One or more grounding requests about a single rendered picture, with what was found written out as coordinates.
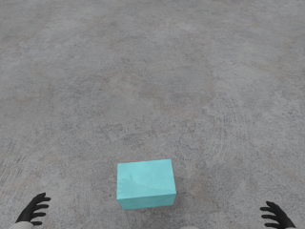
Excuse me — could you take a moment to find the robot left hand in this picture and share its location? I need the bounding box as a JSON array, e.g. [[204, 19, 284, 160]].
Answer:
[[15, 193, 51, 226]]

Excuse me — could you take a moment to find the carton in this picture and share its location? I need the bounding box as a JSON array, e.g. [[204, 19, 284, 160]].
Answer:
[[116, 158, 176, 211]]

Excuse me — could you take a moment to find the robot right hand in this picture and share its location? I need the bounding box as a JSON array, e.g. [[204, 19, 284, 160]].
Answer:
[[259, 201, 296, 229]]

